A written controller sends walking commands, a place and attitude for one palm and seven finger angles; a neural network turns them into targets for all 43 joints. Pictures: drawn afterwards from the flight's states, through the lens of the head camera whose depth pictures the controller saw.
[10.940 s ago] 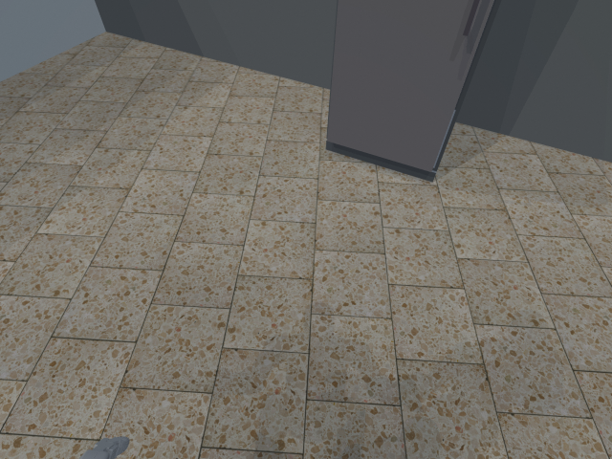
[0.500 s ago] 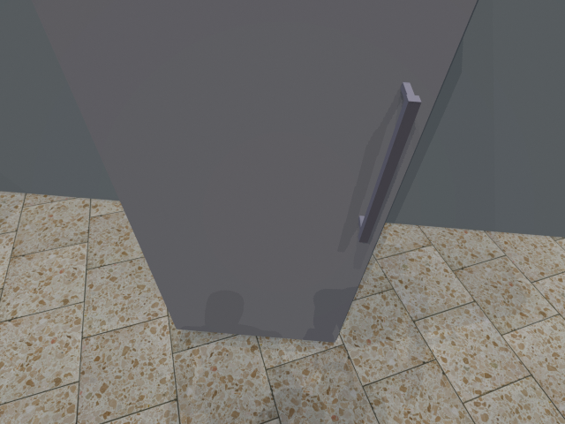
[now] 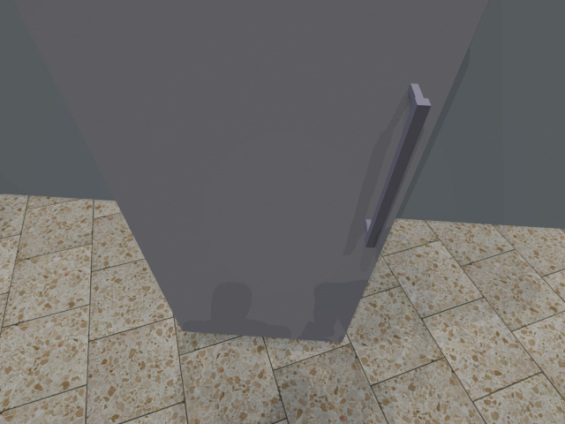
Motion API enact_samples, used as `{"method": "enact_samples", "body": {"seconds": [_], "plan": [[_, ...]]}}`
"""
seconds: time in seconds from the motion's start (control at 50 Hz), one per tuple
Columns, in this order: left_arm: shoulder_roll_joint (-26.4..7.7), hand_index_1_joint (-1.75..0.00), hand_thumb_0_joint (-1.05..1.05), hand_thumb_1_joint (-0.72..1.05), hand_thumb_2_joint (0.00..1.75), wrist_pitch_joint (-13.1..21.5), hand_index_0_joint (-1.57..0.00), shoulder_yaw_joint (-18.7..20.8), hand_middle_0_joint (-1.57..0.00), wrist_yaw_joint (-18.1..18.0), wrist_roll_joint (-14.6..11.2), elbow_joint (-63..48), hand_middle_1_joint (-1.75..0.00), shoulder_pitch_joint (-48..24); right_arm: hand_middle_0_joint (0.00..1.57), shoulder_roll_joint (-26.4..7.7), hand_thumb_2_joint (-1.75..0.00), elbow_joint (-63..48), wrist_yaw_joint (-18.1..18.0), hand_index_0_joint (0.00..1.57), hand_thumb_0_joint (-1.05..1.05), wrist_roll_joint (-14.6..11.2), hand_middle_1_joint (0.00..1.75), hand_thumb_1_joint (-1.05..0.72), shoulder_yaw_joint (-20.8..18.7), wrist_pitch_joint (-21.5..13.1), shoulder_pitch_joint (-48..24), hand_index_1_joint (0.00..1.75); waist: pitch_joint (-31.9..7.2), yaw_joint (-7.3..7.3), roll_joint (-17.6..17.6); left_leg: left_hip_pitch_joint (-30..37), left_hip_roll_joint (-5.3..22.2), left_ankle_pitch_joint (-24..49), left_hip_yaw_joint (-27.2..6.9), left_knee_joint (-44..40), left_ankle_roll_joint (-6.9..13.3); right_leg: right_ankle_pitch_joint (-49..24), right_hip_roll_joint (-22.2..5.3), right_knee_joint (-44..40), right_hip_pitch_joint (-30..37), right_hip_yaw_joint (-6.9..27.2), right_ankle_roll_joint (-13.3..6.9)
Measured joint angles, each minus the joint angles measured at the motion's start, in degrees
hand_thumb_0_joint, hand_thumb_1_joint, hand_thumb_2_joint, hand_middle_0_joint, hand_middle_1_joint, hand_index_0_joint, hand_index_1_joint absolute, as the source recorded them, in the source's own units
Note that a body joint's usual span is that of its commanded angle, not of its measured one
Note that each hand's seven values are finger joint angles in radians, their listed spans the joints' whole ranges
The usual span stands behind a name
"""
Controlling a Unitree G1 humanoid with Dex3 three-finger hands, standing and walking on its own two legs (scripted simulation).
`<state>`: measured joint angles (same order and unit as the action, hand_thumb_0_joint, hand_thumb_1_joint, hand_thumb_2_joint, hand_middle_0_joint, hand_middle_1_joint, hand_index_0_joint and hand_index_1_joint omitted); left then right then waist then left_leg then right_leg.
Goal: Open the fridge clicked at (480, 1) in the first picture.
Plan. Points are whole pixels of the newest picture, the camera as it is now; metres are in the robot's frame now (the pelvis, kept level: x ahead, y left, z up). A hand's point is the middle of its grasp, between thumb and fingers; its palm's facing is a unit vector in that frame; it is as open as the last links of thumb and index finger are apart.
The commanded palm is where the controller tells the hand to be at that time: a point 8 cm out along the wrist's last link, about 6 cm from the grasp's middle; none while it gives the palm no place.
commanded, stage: look again from close up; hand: right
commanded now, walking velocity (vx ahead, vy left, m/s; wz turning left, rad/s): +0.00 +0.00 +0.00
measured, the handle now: (388, 179) +0.46 -0.14 +0.10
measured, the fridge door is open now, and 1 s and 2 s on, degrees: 0 0 0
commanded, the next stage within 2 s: raise the hand to about handle height in 0.82 s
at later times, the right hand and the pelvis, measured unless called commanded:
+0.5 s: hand out of the picture +0.03 -0.17 -0.17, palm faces +0.01 +0.98 -0.22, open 7.4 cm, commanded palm none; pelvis +0.01 +0.01 +0.00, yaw +0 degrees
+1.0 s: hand out of the picture +0.09 -0.18 -0.13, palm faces +0.20 +0.96 -0.19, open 7.4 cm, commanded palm +0.11 -0.22 -0.06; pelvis +0.00 +0.01 +0.00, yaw -1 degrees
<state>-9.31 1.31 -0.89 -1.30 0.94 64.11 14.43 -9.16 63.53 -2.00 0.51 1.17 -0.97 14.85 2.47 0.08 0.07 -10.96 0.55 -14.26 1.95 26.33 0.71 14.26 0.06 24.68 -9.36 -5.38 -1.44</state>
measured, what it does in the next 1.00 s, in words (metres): stands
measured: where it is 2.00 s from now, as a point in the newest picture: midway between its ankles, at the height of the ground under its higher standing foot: outside the picture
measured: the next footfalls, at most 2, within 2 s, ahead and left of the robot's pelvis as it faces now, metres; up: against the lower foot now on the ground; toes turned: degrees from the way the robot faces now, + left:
none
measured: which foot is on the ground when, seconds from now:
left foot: down 0.00-1.00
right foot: down 0.00-1.00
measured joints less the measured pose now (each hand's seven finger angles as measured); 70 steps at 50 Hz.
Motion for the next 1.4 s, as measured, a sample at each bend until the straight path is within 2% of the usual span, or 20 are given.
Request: {"method": "enact_samples", "body": {"seconds": [0.7,0.94,0.96,0.98,1.02,1.08,1.14,1.18,1.2,1.24,1.28,1.34,1.4], "plan": [[-0.62,-0.29,0.00,0.91,0.90,-0.12,-0.20,-0.05,-0.20,-0.07,0.11,0.95,-0.30,-1.43,0.20,-1.29,-0.90,-0.10,0.29,0.20,0.01,-0.03,0.30,-0.90,-0.45,-0.17,-1.61,0.30,0.04,0.15,-0.09,2.26,-0.91,-0.15,0.76,-2.07,1.03,-0.22,-0.79,-2.19,2.14,0.77,1.21],[-0.87,-0.29,0.00,0.91,0.90,-0.34,-0.20,0.04,-0.20,0.09,-0.06,0.88,-0.30,-1.25,0.20,-1.04,-0.90,0.09,-0.14,0.20,0.01,0.03,0.30,-0.90,-0.40,-0.45,-1.10,0.30,0.09,0.23,0.18,1.93,-1.49,0.39,1.07,-2.49,1.23,-0.19,-1.46,-1.06,1.03,1.03,1.56],[-1.13,-0.29,0.00,0.91,0.90,0.05,-0.20,-0.11,-0.20,-0.15,-0.89,-1.67,-0.30,-0.40,0.20,-0.75,-0.90,-8.38,-0.01,0.20,0.01,-2.56,0.30,-0.90,-1.49,2.48,1.61,0.30,0.41,0.14,0.34,1.47,-1.57,0.32,1.12,-1.89,1.18,0.30,-1.59,0.00,0.39,1.07,1.51],[-1.35,-0.29,0.01,0.91,0.90,2.07,-0.20,-0.32,-0.20,-1.01,-1.61,-4.80,-0.30,1.05,0.20,-0.58,-0.90,-19.82,-0.19,0.21,0.01,-4.55,0.30,-0.90,-2.87,4.16,4.68,0.30,0.99,0.60,0.20,1.11,-1.33,-0.06,1.04,-0.80,1.20,0.53,-1.38,0.41,0.40,0.98,1.37],[-2.07,-0.29,0.01,0.91,0.90,7.08,-0.20,-0.18,-0.20,-2.25,-2.27,-10.04,-0.30,3.43,0.20,-0.58,-0.90,-37.56,-1.58,0.21,0.02,-7.36,0.30,-0.89,-3.18,0.73,8.68,0.31,0.40,0.82,0.36,-0.11,-0.52,-1.24,1.39,1.56,1.15,0.71,-0.67,1.42,-0.49,1.33,1.16],[-3.63,-0.29,0.01,0.91,0.90,11.54,-0.20,0.78,-0.20,-2.22,-2.16,-16.04,-0.30,2.92,0.20,0.00,-0.88,-49.32,-0.18,0.21,0.02,-10.44,0.32,-0.86,-5.08,-7.70,6.57,0.33,-2.44,-0.94,1.34,-4.72,0.58,-3.14,3.08,6.16,0.90,1.91,0.09,6.44,-6.04,3.01,0.89],[-4.41,-0.30,0.01,0.91,0.90,13.47,-0.20,1.94,-0.20,-0.68,-1.43,-21.35,-0.30,-0.53,0.20,0.00,-0.87,-51.35,6.34,0.21,0.01,-13.28,0.35,-0.82,-7.79,-19.96,2.83,0.36,-6.27,-1.41,0.74,-13.92,0.83,-5.76,2.54,14.30,1.18,4.58,-0.17,14.24,-14.83,2.46,1.04],[-4.77,-0.30,0.01,0.91,0.90,13.99,-0.20,2.78,-0.20,0.71,-1.27,-25.18,-0.30,-3.04,0.20,-0.28,-0.85,-51.26,12.81,0.21,0.01,-14.54,0.38,-0.78,-8.60,-27.64,2.04,0.38,-7.72,-1.46,-0.04,-19.72,0.68,-7.82,2.04,20.24,1.54,6.94,-0.66,20.22,-20.41,1.99,1.10],[-5.03,-0.30,0.01,0.91,0.90,13.97,-0.20,3.14,-0.20,1.22,-1.40,-27.14,-0.30,-4.09,0.21,-0.58,-0.84,-51.04,16.01,0.21,0.01,-14.75,0.39,-0.76,-8.84,-30.07,2.15,0.39,-8.15,-1.34,-0.41,-22.18,0.61,-8.83,1.85,22.99,1.68,8.03,-0.88,23.00,-22.80,1.84,1.03],[-5.71,-0.30,0.01,0.91,0.90,13.41,-0.20,3.64,-0.20,1.48,-1.94,-30.87,-0.30,-5.57,0.21,-1.21,-0.82,-51.29,20.72,0.21,0.01,-15.50,0.41,-0.72,-8.92,-30.84,3.48,0.42,-8.71,-0.76,-1.05,-26.05,0.52,-10.65,1.67,27.64,1.82,8.95,-1.14,27.49,-26.56,1.82,1.29],[-6.29,-0.30,0.01,0.91,0.90,12.62,-0.20,3.90,-0.20,0.89,-2.51,-33.84,-0.30,-6.23,0.22,-1.51,-0.81,-52.07,22.52,0.22,0.01,-16.55,0.44,-0.68,-8.95,-28.43,5.80,0.45,-8.92,0.00,-1.56,-28.30,0.56,-12.06,1.87,30.70,1.94,11.09,-1.23,30.94,-29.02,2.08,1.20],[-6.75,-0.29,0.01,0.91,0.90,12.14,-0.20,3.90,-0.20,-0.27,-2.61,-36.67,-0.30,-5.92,0.22,-1.74,-0.78,-54.95,20.40,0.23,0.01,-16.61,0.49,-0.60,-9.54,-24.87,9.45,0.49,-8.61,1.23,-1.50,-29.56,0.50,-13.19,3.13,32.68,2.07,12.66,-1.41,34.10,-31.28,3.40,1.38],[-6.38,-0.29,0.01,0.91,0.90,12.49,-0.20,2.83,-0.20,-1.24,-2.22,-36.79,-0.30,-5.04,0.23,-2.69,-0.75,-59.50,17.41,0.23,0.02,-15.94,0.53,-0.53,-10.27,-25.07,11.33,0.54,-8.09,2.16,-1.02,-29.61,0.26,-13.50,4.84,32.86,2.21,13.27,-1.64,35.79,-32.62,5.15,1.41]]}}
